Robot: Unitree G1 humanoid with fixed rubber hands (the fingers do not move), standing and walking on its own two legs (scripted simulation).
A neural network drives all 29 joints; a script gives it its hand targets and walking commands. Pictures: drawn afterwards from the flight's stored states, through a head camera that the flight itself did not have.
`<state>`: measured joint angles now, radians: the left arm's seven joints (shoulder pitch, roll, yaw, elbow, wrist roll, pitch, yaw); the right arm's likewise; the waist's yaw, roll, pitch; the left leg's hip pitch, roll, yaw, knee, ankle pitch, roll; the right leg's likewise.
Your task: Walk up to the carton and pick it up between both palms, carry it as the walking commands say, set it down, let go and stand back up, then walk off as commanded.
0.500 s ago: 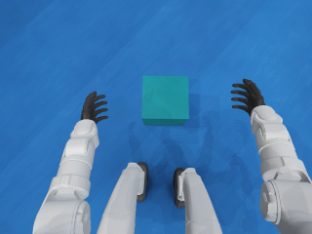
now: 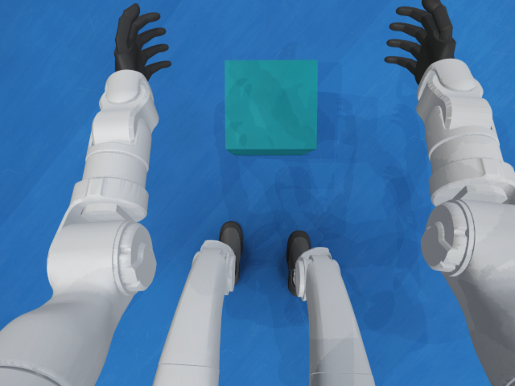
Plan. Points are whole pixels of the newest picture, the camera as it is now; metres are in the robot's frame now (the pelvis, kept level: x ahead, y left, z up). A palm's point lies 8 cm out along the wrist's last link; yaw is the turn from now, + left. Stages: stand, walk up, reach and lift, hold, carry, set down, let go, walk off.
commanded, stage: reach and lift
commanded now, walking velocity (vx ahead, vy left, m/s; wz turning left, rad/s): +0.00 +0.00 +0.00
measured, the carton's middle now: (269, 115) +0.53 +0.01 -0.53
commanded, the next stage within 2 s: none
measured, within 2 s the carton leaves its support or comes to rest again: neither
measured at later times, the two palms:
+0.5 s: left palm (147, 79) +0.51 +0.21 -0.19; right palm (392, 71) +0.54 -0.17 -0.19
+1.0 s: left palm (179, 108) +0.50 +0.20 -0.35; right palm (360, 99) +0.53 -0.18 -0.35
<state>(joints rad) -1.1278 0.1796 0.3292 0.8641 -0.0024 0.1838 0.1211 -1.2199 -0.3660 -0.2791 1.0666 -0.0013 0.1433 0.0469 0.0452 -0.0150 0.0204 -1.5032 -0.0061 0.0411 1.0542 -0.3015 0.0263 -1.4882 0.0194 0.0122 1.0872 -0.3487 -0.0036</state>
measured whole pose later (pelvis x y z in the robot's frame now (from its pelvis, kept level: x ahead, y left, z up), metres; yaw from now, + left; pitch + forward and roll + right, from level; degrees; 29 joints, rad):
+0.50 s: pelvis -0.03 +0.00 -0.08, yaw -1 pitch +47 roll +0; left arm -1.27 0.26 0.37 0.96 0.01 0.15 0.06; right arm -1.39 -0.33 -0.29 1.10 -0.01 0.17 -0.02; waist 0.05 -0.01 0.00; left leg -1.83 -0.02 0.01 1.41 -0.40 0.01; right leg -1.81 0.04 0.02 1.43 -0.44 0.01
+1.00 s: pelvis -0.05 +0.01 -0.21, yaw +0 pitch +35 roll +0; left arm -1.44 0.33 0.15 0.94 -0.18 0.25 0.17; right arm -1.59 -0.47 -0.10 1.16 0.15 0.23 -0.03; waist 0.05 0.00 0.38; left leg -2.03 -0.03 0.03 1.95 -0.53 0.02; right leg -2.00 0.02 0.01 1.98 -0.59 0.01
